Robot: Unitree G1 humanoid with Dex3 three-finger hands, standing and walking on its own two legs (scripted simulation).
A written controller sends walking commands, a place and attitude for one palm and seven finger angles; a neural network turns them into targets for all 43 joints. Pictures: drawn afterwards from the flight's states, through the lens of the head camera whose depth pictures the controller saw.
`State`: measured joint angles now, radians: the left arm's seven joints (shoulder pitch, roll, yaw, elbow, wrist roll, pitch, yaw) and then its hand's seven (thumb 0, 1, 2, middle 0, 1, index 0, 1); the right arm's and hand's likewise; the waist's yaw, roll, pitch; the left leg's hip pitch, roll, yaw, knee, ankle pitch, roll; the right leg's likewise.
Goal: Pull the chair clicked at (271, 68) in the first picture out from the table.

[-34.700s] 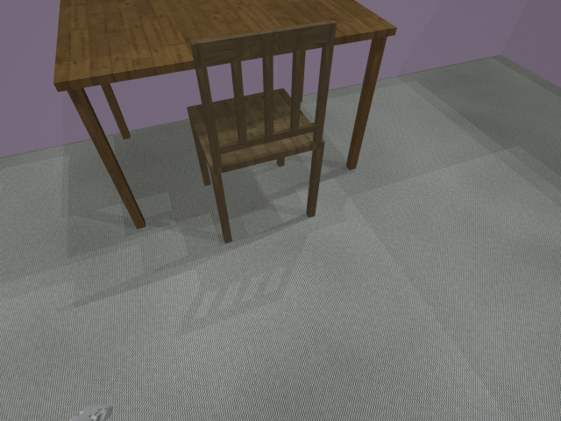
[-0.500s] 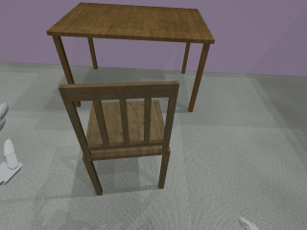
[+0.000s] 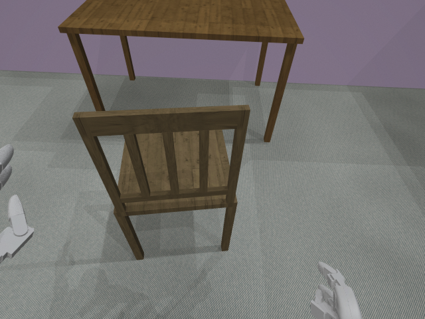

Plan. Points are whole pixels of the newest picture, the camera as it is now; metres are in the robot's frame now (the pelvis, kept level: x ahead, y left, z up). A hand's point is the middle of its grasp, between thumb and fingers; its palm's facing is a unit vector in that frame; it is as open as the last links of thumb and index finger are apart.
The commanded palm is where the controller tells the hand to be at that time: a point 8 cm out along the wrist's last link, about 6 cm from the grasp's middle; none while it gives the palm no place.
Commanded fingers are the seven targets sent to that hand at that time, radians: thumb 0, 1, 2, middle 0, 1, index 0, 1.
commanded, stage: stop stepping back and stand still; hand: left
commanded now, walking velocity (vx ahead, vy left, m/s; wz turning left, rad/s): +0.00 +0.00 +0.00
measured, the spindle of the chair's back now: (171, 165) +0.54 +0.15 -0.11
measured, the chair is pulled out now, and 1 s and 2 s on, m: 0.60 0.60 0.60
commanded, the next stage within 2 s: let the arm hang, fingers relaxed in 0.08 s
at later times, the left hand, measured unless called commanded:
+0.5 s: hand out of the picture +0.05 +0.17 -0.18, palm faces +0.08 -0.98 -0.17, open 6.8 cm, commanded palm none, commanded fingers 0.00 0.90 0.90 -0.20 -0.30 -0.20 -0.30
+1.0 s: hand out of the picture -0.04 +0.15 -0.18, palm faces +0.04 -0.98 -0.18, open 7.4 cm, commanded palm none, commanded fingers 0.00 0.90 0.90 -0.20 -0.30 -0.20 -0.30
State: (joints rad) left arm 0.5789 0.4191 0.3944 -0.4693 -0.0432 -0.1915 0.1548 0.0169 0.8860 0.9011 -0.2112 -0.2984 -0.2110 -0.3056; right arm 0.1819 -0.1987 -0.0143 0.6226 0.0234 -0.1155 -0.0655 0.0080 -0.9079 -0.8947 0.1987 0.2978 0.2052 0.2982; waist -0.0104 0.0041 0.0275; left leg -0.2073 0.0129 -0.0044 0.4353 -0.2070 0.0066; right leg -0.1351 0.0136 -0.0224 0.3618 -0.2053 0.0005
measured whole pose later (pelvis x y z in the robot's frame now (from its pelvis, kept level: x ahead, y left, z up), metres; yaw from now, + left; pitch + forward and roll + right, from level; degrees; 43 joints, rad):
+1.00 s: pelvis -0.02 -0.01 -0.01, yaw +1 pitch -2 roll +0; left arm 0.34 0.13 -0.02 1.07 0.01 0.02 0.03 0.01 0.91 0.90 -0.20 -0.30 -0.20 -0.30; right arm 0.36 -0.10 0.01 1.07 -0.02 0.00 -0.03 0.00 -0.91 -0.89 0.20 0.30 0.20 0.30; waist 0.00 0.02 0.04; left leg -0.25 0.00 -0.03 0.48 -0.20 0.00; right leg -0.21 0.00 -0.05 0.48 -0.24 -0.02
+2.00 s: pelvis -0.01 -0.02 +0.00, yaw +2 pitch -2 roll +0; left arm 0.31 0.12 -0.01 1.06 0.01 0.00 0.03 0.01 0.91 0.90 -0.20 -0.30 -0.20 -0.30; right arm 0.33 -0.11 0.00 1.08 -0.01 0.00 -0.04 0.00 -0.91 -0.89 0.20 0.30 0.20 0.30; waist 0.00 0.01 0.07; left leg -0.23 0.01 -0.04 0.47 -0.21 -0.02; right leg -0.18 0.01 -0.06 0.46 -0.25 -0.03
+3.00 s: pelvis -0.01 -0.03 +0.00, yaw +2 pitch -2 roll +0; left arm 0.32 0.11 -0.01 1.06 0.01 0.00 0.03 0.01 0.91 0.90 -0.20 -0.30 -0.20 -0.30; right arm 0.33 -0.10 0.01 1.09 -0.01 0.00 -0.05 0.00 -0.91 -0.89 0.19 0.30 0.20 0.30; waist 0.00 0.01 0.07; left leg -0.22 0.02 -0.04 0.46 -0.20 -0.03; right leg -0.17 0.02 -0.06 0.46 -0.26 -0.04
